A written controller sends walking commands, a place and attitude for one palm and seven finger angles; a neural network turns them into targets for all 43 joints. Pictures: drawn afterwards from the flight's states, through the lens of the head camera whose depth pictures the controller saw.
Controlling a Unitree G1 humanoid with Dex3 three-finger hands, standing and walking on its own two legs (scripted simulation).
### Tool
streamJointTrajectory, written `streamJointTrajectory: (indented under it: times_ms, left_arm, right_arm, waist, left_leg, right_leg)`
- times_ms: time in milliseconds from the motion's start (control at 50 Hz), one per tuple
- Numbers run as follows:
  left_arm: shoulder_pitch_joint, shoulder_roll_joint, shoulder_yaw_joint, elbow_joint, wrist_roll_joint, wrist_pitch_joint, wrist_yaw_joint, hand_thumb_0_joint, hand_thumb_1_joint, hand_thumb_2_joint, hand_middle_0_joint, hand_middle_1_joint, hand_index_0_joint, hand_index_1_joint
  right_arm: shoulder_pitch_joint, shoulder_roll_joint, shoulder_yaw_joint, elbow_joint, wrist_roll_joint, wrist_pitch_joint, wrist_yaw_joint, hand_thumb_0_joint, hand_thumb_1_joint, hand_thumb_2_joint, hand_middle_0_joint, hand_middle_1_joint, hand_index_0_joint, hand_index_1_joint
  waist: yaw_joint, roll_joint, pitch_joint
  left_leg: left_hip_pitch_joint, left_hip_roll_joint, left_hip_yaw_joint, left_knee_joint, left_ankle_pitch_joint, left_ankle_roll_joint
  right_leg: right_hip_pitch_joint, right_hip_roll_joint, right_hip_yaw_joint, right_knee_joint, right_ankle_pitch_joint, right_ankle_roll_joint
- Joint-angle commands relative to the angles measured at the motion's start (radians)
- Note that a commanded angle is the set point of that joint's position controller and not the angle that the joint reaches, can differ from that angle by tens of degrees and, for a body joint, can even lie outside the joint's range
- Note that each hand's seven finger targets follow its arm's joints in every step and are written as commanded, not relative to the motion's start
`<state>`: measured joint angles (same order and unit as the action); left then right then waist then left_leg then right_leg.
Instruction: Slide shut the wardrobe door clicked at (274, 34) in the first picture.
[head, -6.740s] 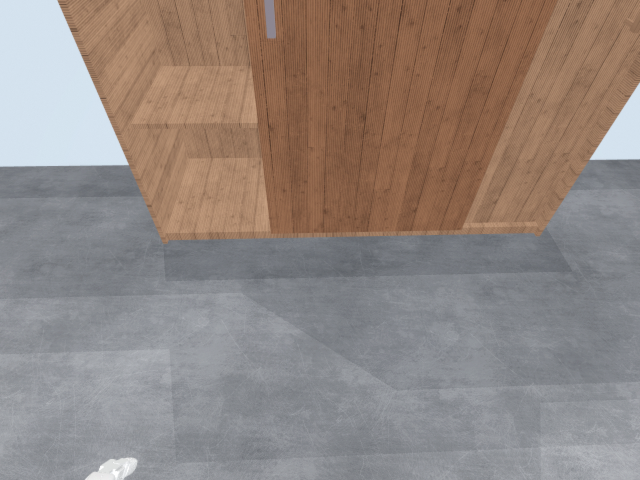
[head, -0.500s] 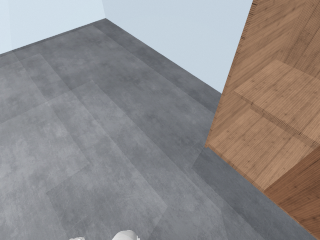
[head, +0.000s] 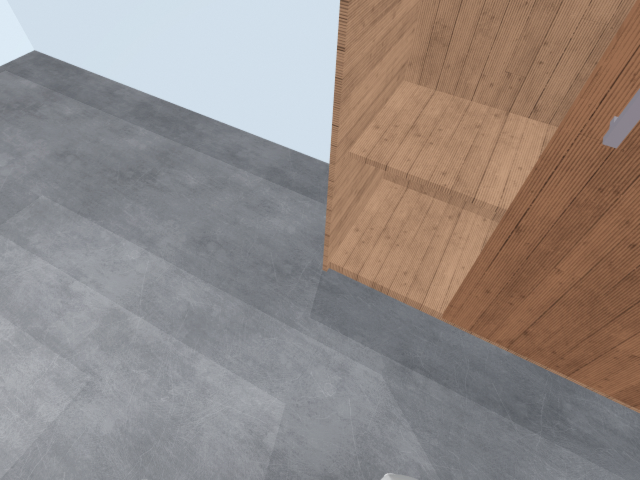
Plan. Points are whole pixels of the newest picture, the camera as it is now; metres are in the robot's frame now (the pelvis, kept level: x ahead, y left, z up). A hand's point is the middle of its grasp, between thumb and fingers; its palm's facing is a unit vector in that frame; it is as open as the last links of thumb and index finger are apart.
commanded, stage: turn to face it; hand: right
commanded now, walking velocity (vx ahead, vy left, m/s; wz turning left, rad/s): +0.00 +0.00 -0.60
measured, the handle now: out of the picture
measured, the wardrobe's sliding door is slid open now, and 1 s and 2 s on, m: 0.44 0.44 0.44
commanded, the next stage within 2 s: take the last steps up to it in 0.64 s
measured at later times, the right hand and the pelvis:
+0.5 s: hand out of the picture +0.07 -0.25 -0.15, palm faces +0.26 +0.93 -0.27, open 7.4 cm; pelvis +0.01 -0.02 +0.00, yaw -15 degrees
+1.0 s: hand out of the picture -0.08 -0.16 -0.16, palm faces +0.48 +0.85 -0.24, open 7.4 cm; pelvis +0.02 +0.00 +0.01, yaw -25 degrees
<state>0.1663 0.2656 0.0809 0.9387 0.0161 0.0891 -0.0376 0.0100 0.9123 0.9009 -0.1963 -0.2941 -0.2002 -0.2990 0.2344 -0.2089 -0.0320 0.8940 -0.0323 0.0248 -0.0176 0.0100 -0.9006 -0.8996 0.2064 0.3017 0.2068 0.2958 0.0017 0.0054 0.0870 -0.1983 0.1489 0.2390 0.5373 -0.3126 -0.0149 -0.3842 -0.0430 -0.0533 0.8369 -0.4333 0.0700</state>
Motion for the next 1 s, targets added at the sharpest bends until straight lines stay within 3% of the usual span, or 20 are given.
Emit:
streamJointTrajectory:
  times_ms: [0,20,40,60,80,100,160,200,400,500,520,540,560,580,600,640,700,740,860,980]
  left_arm:
    - [-0.031,0.059,0.0,-0.104,-0.003,-0.054,0.006,0.0,0.9,0.9,-0.2,-0.3,-0.2,-0.3]
    - [0.023,0.093,0.009,-0.093,0.0,-0.062,0.006,0.0,0.9,0.9,-0.2,-0.3,-0.2,-0.3]
    - [0.087,0.198,0.034,-0.089,0.005,-0.071,0.01,0.0,0.9,0.9,-0.2,-0.3,-0.2,-0.3]
    - [0.151,0.293,0.056,-0.08,0.001,-0.069,0.017,0.0,0.9,0.9,-0.2,-0.3,-0.2,-0.3]
    - [0.196,0.269,0.053,-0.045,-0.002,-0.07,0.03,0.0,0.9,0.9,-0.2,-0.3,-0.2,-0.3]
    - [0.146,0.247,0.047,-0.059,0.001,-0.069,0.04,0.0,0.9,0.9,-0.2,-0.3,-0.2,-0.3]
    - [0.0,0.166,0.018,-0.104,0.004,-0.077,0.043,0.0,0.9,0.9,-0.2,-0.3,-0.2,-0.3]
    - [0.009,0.159,0.014,-0.102,0.0,-0.081,0.043,0.0,0.9,0.9,-0.2,-0.3,-0.2,-0.3]
    - [0.073,0.152,0.018,-0.085,0.009,-0.069,0.045,0.0,0.9,0.9,-0.2,-0.3,-0.2,-0.3]
    - [0.05,0.131,0.016,-0.08,0.006,-0.065,0.046,0.0,0.9,0.9,-0.2,-0.3,-0.2,-0.3]
    - [0.04,0.118,0.013,-0.081,-0.001,-0.066,0.044,0.0,0.9,0.9,-0.2,-0.3,-0.2,-0.3]
    - [0.064,0.063,0.007,-0.078,-0.012,-0.069,0.037,0.0,0.9,0.9,-0.2,-0.3,-0.2,-0.3]
    - [0.07,0.011,-0.003,-0.101,-0.011,-0.071,0.035,0.0,0.9,0.9,-0.2,-0.3,-0.2,-0.3]
    - [0.061,0.067,0.016,-0.091,0.0,-0.052,0.041,0.0,0.9,0.9,-0.2,-0.3,-0.2,-0.3]
    - [0.052,0.06,0.02,-0.074,0.003,-0.04,0.038,0.0,0.9,0.9,-0.2,-0.3,-0.2,-0.3]
    - [0.076,0.05,0.018,-0.032,0.005,-0.033,0.026,0.0,0.9,0.9,-0.2,-0.3,-0.2,-0.3]
    - [0.089,0.032,0.01,-0.008,0.006,-0.031,0.025,0.0,0.9,0.9,-0.2,-0.3,-0.2,-0.3]
    - [0.069,0.022,0.005,-0.001,0.006,-0.034,0.025,0.0,0.9,0.9,-0.2,-0.3,-0.2,-0.3]
    - [-0.026,0.008,-0.01,-0.007,0.013,-0.062,0.013,0.0,0.9,0.9,-0.2,-0.3,-0.2,-0.3]
    - [-0.002,-0.032,-0.028,0.012,0.006,-0.093,0.012,0.0,0.9,0.9,-0.2,-0.3,-0.2,-0.3]
  right_arm:
    - [0.042,-0.241,-0.077,-0.046,0.009,-0.014,-0.008,0.0,-0.9,-0.9,0.2,0.3,0.2,0.3]
    - [0.036,-0.234,-0.077,-0.048,0.018,-0.01,-0.005,0.0,-0.9,-0.9,0.2,0.3,0.2,0.3]
    - [0.04,-0.187,-0.073,-0.072,0.023,-0.005,0.001,0.0,-0.9,-0.9,0.2,0.3,0.2,0.3]
    - [-0.009,-0.12,-0.05,-0.125,0.022,-0.003,0.006,0.0,-0.9,-0.9,0.2,0.3,0.2,0.3]
    - [-0.088,-0.148,-0.05,-0.125,0.012,0.012,-0.008,0.0,-0.9,-0.9,0.2,0.3,0.2,0.3]
    - [-0.108,-0.136,-0.055,-0.119,0.018,0.01,-0.006,0.0,-0.9,-0.9,0.2,0.3,0.2,0.3]
    - [-0.047,-0.143,-0.062,-0.068,0.015,0.005,0.009,0.0,-0.9,-0.9,0.2,0.3,0.2,0.3]
    - [-0.027,-0.144,-0.06,-0.058,0.015,0.006,0.008,0.0,-0.9,-0.9,0.2,0.3,0.2,0.3]
    - [-0.106,-0.114,-0.044,-0.094,0.023,0.003,-0.003,0.0,-0.9,-0.9,0.2,0.3,0.2,0.3]
    - [-0.021,-0.104,-0.04,-0.077,0.031,-0.015,-0.01,0.0,-0.9,-0.9,0.2,0.3,0.2,0.3]
    - [0.02,-0.115,-0.043,-0.066,0.03,-0.023,-0.014,0.0,-0.9,-0.9,0.2,0.3,0.2,0.3]
    - [0.046,-0.179,-0.052,-0.059,0.018,-0.038,-0.02,0.0,-0.9,-0.9,0.2,0.3,0.2,0.3]
    - [0.058,-0.248,-0.064,-0.058,0.006,-0.044,-0.022,0.0,-0.9,-0.9,0.2,0.3,0.2,0.3]
    - [0.055,-0.242,-0.064,-0.067,0.017,-0.039,-0.02,0.0,-0.9,-0.9,0.2,0.3,0.2,0.3]
    - [-0.004,-0.214,-0.063,-0.077,0.015,-0.034,-0.021,0.0,-0.9,-0.9,0.2,0.3,0.2,0.3]
    - [-0.074,-0.15,-0.048,-0.083,0.019,-0.033,-0.02,0.0,-0.9,-0.9,0.2,0.3,0.2,0.3]
    - [-0.037,-0.129,-0.043,-0.064,0.016,-0.043,-0.02,0.0,-0.9,-0.9,0.2,0.3,0.2,0.3]
    - [0.02,-0.127,-0.044,-0.033,0.014,-0.048,-0.018,0.0,-0.9,-0.9,0.2,0.3,0.2,0.3]
    - [0.177,-0.13,-0.045,0.067,0.004,-0.068,-0.004,0.0,-0.9,-0.9,0.2,0.3,0.2,0.3]
    - [0.191,-0.132,-0.041,0.137,0.0,-0.07,0.002,0.0,-0.9,-0.9,0.2,0.3,0.2,0.3]
  waist:
    - [-0.021,0.197,-0.146]
    - [0.015,0.136,-0.18]
    - [0.051,-0.105,-0.23]
    - [0.086,-0.345,-0.216]
    - [0.114,-0.273,-0.218]
    - [0.09,-0.25,-0.176]
    - [0.017,-0.158,-0.121]
    - [0.014,-0.145,-0.133]
    - [0.041,-0.142,-0.117]
    - [-0.004,-0.127,-0.149]
    - [-0.028,-0.096,-0.16]
    - [-0.032,0.071,-0.178]
    - [-0.031,0.284,-0.153]
    - [-0.039,0.242,-0.147]
    - [-0.016,0.204,-0.097]
    - [0.023,0.096,-0.037]
    - [0.011,0.146,-0.051]
    - [-0.012,0.147,-0.062]
    - [-0.073,0.146,-0.032]
    - [-0.053,0.15,-0.026]
  left_leg:
    - [0.117,0.208,-0.091,-0.013,0.511,0.079]
    - [0.051,0.191,-0.058,0.105,0.463,0.035]
    - [-0.179,0.099,-0.026,0.322,0.172,-0.03]
    - [-0.417,-0.007,-0.069,0.507,-0.386,-0.084]
    - [-0.417,-0.005,-0.191,0.601,-0.357,-0.069]
    - [-0.444,-0.008,-0.215,0.645,-0.284,-0.067]
    - [-0.377,-0.015,-0.224,0.644,-0.095,-0.072]
    - [-0.358,-0.029,-0.223,0.61,-0.065,-0.079]
    - [-0.29,-0.085,-0.236,0.358,-0.128,-0.071]
    - [-0.039,-0.136,-0.217,0.031,0.006,-0.045]
    - [0.072,-0.115,-0.225,-0.114,0.122,-0.044]
    - [0.227,0.03,-0.377,-0.221,0.203,-0.01]
    - [0.241,0.28,-0.598,-0.243,0.393,0.11]
    - [0.076,0.313,-0.586,-0.261,0.331,0.175]
    - [0.005,0.258,-0.57,-0.281,0.238,0.192]
    - [-0.031,0.164,-0.412,-0.269,0.22,0.156]
    - [0.016,0.131,-0.318,-0.257,0.305,0.146]
    - [0.069,0.13,-0.312,-0.263,0.311,0.144]
    - [0.159,0.161,-0.375,-0.35,0.007,0.159]
    - [0.069,0.149,-0.335,-0.353,-0.072,0.167]
  right_leg:
    - [0.087,0.034,-0.074,-0.275,0.114,-0.027]
    - [0.217,0.022,-0.048,-0.409,0.246,-0.043]
    - [0.414,-0.164,0.204,-0.461,0.473,-0.124]
    - [0.469,-0.385,0.461,-0.464,0.876,-0.267]
    - [0.411,-0.37,0.448,-0.462,0.8,-0.286]
    - [0.365,-0.32,0.41,-0.463,0.706,-0.278]
    - [0.254,-0.19,0.268,-0.49,0.601,-0.218]
    - [0.272,-0.162,0.243,-0.491,0.647,-0.212]
    - [0.278,-0.169,0.391,-0.486,0.582,-0.264]
    - [0.18,-0.124,0.403,-0.398,0.662,-0.226]
    - [0.116,-0.093,0.378,-0.352,0.568,-0.188]
    - [-0.029,-0.01,0.298,-0.217,0.336,-0.12]
    - [-0.175,0.131,0.123,-0.013,-0.106,-0.05]
    - [-0.11,0.088,0.173,0.142,-0.167,-0.056]
    - [-0.114,0.08,0.165,0.256,-0.121,-0.055]
    - [-0.129,0.046,0.143,0.338,0.01,-0.044]
    - [-0.127,0.034,0.111,0.327,0.068,-0.023]
    - [-0.127,0.031,0.094,0.267,0.064,-0.016]
    - [-0.159,-0.008,0.04,0.06,0.047,-0.035]
    - [0.026,0.007,-0.025,-0.207,0.033,-0.072]
